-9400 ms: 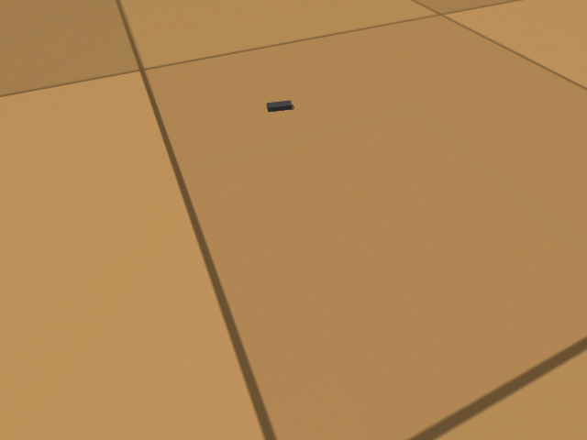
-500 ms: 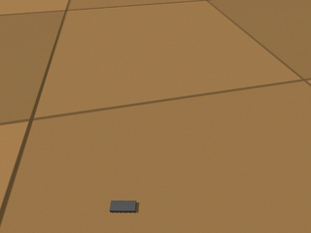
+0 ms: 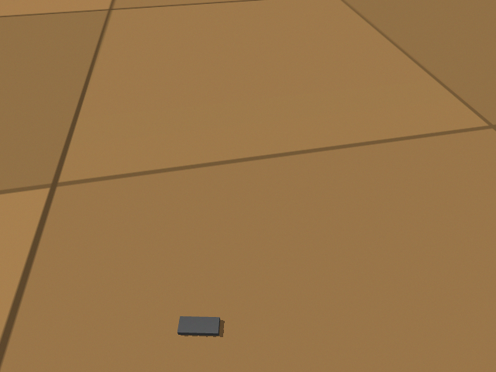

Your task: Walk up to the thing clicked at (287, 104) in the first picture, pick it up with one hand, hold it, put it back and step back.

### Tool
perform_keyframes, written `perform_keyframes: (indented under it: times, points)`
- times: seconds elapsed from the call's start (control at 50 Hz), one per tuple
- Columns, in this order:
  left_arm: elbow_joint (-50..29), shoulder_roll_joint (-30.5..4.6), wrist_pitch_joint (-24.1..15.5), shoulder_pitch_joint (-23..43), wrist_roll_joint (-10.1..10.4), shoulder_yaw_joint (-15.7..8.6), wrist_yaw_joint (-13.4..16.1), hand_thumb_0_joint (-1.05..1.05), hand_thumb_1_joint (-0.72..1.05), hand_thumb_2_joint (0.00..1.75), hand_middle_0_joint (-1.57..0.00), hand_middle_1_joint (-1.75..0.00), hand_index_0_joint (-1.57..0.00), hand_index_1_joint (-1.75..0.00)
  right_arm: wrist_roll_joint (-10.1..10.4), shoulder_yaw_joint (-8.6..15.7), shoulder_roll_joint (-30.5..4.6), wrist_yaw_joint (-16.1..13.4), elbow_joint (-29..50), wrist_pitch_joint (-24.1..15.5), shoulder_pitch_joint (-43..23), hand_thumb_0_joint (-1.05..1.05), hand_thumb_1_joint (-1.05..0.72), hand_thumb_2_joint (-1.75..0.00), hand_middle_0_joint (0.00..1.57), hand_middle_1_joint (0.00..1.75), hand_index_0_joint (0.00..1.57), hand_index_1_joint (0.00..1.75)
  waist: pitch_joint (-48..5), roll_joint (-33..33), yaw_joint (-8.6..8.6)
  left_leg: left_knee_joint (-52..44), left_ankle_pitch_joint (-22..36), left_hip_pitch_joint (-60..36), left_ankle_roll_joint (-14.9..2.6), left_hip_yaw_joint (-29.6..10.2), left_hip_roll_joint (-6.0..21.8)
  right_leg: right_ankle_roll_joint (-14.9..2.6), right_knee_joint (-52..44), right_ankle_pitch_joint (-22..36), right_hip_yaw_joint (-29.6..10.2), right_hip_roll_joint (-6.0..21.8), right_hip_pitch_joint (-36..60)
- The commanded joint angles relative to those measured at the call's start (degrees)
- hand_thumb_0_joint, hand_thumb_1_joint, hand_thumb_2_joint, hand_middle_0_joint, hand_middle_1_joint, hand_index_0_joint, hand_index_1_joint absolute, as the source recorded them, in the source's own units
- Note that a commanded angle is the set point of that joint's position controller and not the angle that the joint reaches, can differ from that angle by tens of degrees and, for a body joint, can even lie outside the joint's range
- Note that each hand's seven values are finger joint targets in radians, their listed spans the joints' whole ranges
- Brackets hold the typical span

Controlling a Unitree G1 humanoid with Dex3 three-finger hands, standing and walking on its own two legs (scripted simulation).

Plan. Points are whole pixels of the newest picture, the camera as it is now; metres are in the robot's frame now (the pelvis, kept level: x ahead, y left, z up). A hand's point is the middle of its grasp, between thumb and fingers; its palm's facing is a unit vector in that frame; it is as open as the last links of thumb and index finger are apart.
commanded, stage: stand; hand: left
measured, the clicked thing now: (199, 325) +0.43 +0.21 -0.77
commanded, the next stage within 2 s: none
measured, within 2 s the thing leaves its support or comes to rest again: neither
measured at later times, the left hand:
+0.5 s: hand out of the picture +0.10 +0.26 -0.16, palm faces -0.02 -0.94 -0.33, open 7.3 cm
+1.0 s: hand out of the picture +0.09 +0.26 -0.16, palm faces -0.02 -0.94 -0.34, open 7.3 cm
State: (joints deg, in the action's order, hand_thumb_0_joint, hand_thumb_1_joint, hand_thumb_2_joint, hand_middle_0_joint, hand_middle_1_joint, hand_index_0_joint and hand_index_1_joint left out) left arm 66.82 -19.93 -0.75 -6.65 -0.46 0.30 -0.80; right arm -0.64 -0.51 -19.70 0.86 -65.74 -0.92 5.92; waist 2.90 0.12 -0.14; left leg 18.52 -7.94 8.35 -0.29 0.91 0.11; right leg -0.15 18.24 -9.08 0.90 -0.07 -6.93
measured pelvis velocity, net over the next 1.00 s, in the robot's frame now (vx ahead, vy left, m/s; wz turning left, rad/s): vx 0.02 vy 0.01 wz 0.01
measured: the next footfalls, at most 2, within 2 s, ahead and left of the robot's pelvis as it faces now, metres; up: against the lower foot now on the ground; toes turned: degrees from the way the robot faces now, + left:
none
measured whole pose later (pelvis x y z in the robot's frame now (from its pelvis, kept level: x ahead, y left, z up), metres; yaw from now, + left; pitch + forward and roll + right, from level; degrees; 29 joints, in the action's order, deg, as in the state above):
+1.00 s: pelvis +0.02 +0.01 +0.00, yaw +0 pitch -2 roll +0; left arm 65.6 -20.1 -0.6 -6.1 -0.7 0.3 -0.3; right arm -0.5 -0.5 -19.8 0.4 -65.3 -0.8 5.3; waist 2.5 -0.2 -0.1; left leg 17.3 -9.2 5.9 -0.9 0.8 -0.6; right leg 0.5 16.4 -10.1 1.0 0.7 -4.1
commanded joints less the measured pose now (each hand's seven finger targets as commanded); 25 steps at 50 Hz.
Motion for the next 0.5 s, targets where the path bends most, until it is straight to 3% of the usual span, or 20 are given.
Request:
perform_keyframes:
  times: [0.0, 0.1, 0.32, 0.42, 0.48]
  points:
    - [-3.9, -12.2, -1.5, 2.7, 0.2, -2.2, 0.9, 0.00, 0.90, 0.90, -0.20, -0.30, -0.20, -0.30, 0.1, 2.2, -12.4, -0.9, 3.1, -1.2, -2.5, 0.00, -0.90, -0.90, 0.20, 0.30, 0.20, 0.30, -3.3, -0.2, 0.36, -4.2, -1.1, -0.4, -0.90, -7.2, 7.5, -0.77, -4.2, -0.5, -6.8, 7.3, -0.8]
    - [-3.9, -11.9, -1.6, 2.3, 0.1, -2.2, 1.1, 0.00, 0.90, 0.90, -0.20, -0.30, -0.20, -0.30, 0.2, 2.3, -12.6, -1.0, 3.1, -1.3, -3.0, 0.00, -0.90, -0.90, 0.20, 0.30, 0.20, 0.30, -4.7, 0.3, 0.23, -3.0, 4.0, -2.4, -1.20, -6.8, 7.8, -0.73, -4.1, 4.6, -6.7, 7.9, 0.5]
    - [-4.2, -12.1, -1.4, 2.9, -0.1, -2.4, 1.1, 0.00, 0.90, 0.90, -0.20, -0.30, -0.20, -0.30, 0.1, 2.2, -12.6, -1.2, 3.3, -1.2, -3.4, 0.00, -0.90, -0.90, 0.20, 0.30, 0.20, 0.30, -4.4, 0.4, 0.16, -3.7, 4.8, -2.2, -0.89, -6.7, 7.8, -0.64, -4.0, 4.8, -6.3, 7.9, 1.6]
    - [-4.4, -11.9, -1.5, 3.2, -0.1, -2.4, 1.2, 0.00, 0.90, 0.90, -0.20, -0.30, -0.20, -0.30, 0.2, 2.3, -12.8, -1.3, 3.5, -1.4, -3.7, 0.00, -0.90, -0.90, 0.20, 0.30, 0.20, 0.30, -6.6, 0.5, 0.16, -2.6, 10.9, -4.3, -1.09, -6.4, 8.2, -0.55, -3.4, 9.6, -5.9, 8.2, 3.0]
    - [-4.3, -12.0, -1.3, 3.5, 0.1, -2.4, 1.3, 0.00, 0.90, 0.90, -0.20, -0.30, -0.20, -0.30, 0.2, 2.3, -12.8, -1.4, 3.5, -1.3, -3.7, 0.00, -0.90, -0.90, 0.20, 0.30, 0.20, 0.30, -5.6, 0.3, 0.22, -2.9, 10.3, -3.9, -1.04, -6.6, 8.2, -0.55, -3.4, 8.7, -5.7, 8.2, 2.9]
